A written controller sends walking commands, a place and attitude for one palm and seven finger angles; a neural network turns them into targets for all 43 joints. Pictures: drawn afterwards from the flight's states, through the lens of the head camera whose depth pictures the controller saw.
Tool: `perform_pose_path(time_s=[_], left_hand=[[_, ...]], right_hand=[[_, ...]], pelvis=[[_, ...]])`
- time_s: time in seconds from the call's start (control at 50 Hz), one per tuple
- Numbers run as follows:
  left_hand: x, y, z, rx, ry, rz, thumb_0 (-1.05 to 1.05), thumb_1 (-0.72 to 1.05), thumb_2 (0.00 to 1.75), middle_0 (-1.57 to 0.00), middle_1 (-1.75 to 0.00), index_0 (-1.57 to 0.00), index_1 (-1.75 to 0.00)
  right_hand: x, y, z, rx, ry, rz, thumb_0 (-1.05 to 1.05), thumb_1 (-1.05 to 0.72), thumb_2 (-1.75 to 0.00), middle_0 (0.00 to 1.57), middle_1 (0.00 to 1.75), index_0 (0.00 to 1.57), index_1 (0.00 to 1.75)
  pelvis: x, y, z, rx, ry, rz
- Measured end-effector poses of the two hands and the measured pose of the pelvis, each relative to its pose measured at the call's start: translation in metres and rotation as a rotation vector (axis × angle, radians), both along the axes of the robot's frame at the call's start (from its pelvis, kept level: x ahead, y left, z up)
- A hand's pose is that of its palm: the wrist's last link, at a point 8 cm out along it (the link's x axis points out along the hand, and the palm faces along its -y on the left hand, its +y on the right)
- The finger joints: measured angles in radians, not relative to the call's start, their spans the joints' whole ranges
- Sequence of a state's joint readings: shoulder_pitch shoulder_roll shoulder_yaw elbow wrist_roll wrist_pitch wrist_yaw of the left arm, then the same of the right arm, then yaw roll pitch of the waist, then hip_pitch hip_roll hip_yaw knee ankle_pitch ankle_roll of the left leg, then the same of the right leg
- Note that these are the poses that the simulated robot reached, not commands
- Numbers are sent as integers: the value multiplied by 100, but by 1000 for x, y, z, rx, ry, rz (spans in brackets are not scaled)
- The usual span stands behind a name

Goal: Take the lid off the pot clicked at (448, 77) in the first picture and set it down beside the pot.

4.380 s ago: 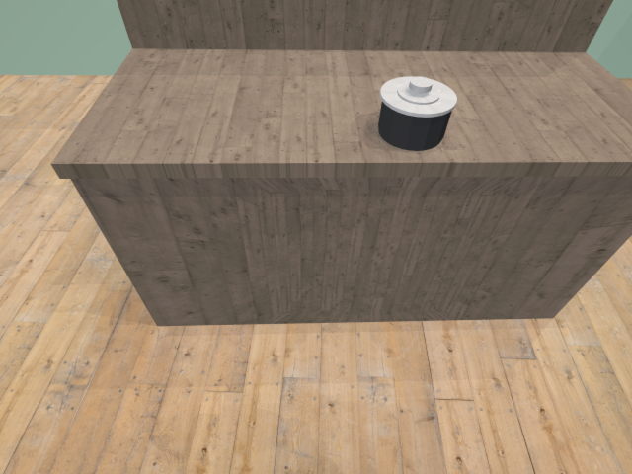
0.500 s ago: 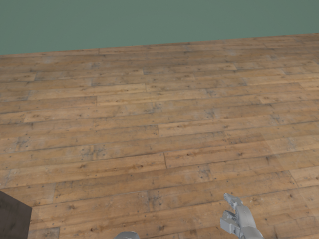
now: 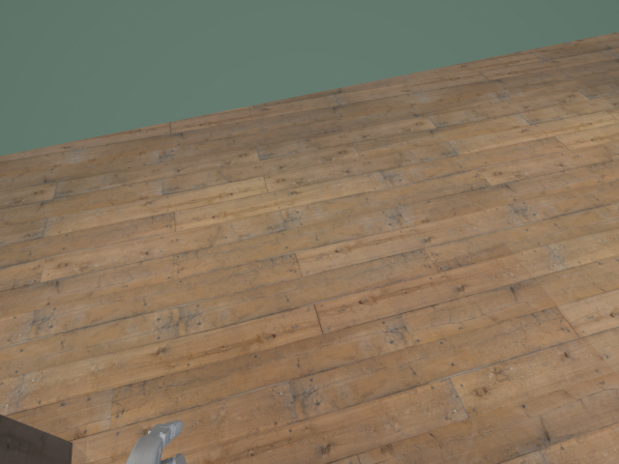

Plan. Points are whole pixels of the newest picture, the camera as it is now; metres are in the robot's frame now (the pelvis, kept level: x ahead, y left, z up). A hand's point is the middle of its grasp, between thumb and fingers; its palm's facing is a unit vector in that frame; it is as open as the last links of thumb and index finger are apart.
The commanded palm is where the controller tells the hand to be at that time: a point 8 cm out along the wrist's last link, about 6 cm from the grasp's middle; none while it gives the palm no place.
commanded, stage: turn to face it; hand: left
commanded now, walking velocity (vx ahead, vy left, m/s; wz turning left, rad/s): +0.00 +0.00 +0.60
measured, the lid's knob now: out of the picture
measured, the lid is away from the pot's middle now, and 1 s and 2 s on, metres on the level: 0.00 0.00 0.00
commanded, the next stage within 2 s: none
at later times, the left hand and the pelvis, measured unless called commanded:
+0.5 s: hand out of the picture -0.13 +0.20 -0.16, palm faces +0.39 -0.87 -0.28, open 7.4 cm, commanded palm none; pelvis -0.05 +0.00 +0.00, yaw +19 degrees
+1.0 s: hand out of the picture -0.08 +0.26 -0.15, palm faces +0.59 -0.76 -0.28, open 7.4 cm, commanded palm none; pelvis -0.05 +0.02 +0.00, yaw +37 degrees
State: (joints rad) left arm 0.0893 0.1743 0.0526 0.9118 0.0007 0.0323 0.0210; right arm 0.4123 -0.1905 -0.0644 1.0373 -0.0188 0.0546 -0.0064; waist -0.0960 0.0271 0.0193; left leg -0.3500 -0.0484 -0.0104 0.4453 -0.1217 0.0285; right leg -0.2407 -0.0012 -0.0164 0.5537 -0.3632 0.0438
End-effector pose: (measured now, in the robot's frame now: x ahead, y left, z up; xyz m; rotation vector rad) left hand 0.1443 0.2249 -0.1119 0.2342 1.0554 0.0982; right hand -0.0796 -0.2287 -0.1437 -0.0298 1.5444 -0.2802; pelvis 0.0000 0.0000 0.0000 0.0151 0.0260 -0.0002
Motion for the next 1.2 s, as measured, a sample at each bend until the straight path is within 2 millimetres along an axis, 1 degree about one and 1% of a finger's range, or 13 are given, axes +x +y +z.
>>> perform_pose_path(time_s=[0.04, 0.1, 0.24, 0.34, 0.42, 0.5, 0.56, 0.6, 0.66, 0.76, 0.92, 1.06, 1.2], left_hand=[[-15, -6, 4, 15, -4, 25, 0, 91, 90, -20, -30, -20, -30], [-45, -10, 12, 29, 12, 86, 0, 90, 90, -20, -30, -20, -30], [-118, -9, 12, 39, 63, 246, 0, 90, 90, -20, -30, -20, -30], [-183, -2, 5, 36, 138, 366, 0, 91, 90, -20, -30, -20, -30], [-240, 3, -4, 19, 233, 452, 0, 91, 90, -20, -30, -20, -30], [-293, 11, -17, -13, 315, 534, 0, 90, 90, -20, -30, -20, -30], [-325, 23, -34, -44, 349, 594, 0, 90, 90, -20, -30, -20, -30], [-337, 30, -40, -55, 366, 626, 0, 90, 90, -20, -30, -20, -30], [-338, 41, -37, -62, 340, 656, 0, 91, 90, -20, -30, -20, -30], [-316, 58, -27, -59, 217, 679, 0, 91, 90, -19, -30, -20, -30], [-275, 70, -10, -8, 102, 691, 0, 91, 90, -20, -30, -20, -30], [-251, 57, 4, 68, 18, 719, 0, 90, 90, -20, -30, -20, -30], [-273, 28, 14, 56, 41, 813, 0, 90, 90, -20, -30, -20, -30]], right_hand=[[3, -9, -7, 17, -2, 13, 0, -91, -90, 20, 30, 20, 30], [23, -23, -8, 32, -32, 68, 1, -91, -90, 20, 30, 20, 30], [92, -45, -4, 19, -151, 231, 0, -91, -90, 20, 30, 19, 30], [150, -42, 3, -10, -223, 371, 0, -91, -90, 20, 30, 19, 30], [201, -21, 13, -28, -310, 484, 0, -91, -90, 20, 30, 19, 30], [245, 19, 27, -37, -411, 601, 0, -91, -90, 19, 30, 19, 30], [267, 54, 32, -45, -492, 686, 0, -91, -90, 19, 30, 19, 30], [271, 73, 37, -40, -521, 725, 0, -91, -90, 20, 30, 19, 30], [264, 91, 46, -33, -516, 764, 0, -91, -90, 20, 30, 19, 30], [246, 105, 47, -12, -457, 792, 0, -90, -90, 20, 30, 20, 30], [220, 91, 25, 24, -343, 783, 0, -90, -90, 20, 30, 20, 30], [220, 57, -7, 39, -228, 789, 0, -90, -90, 20, 30, 20, 30], [240, 59, -3, 46, -185, 881, 1, -91, -90, 20, 30, 20, 30]], pelvis=[[-6, -7, -1, -2, -12, 25], [-10, -16, 5, 16, -23, 73], [-22, -27, 9, 39, -44, 173], [-32, -25, 7, 41, -45, 242], [-41, -16, 5, 36, -34, 290], [-50, -2, 0, 21, -22, 339], [-56, 14, -11, -2, -17, 385], [-61, 20, -12, 1, -22, 410], [-63, 26, -5, -17, -30, 443], [-65, 31, 5, -33, -33, 505], [-60, 26, 5, -27, -16, 592], [-46, 7, -5, -16, -3, 681], [-40, 5, 4, 18, -19, 790]])
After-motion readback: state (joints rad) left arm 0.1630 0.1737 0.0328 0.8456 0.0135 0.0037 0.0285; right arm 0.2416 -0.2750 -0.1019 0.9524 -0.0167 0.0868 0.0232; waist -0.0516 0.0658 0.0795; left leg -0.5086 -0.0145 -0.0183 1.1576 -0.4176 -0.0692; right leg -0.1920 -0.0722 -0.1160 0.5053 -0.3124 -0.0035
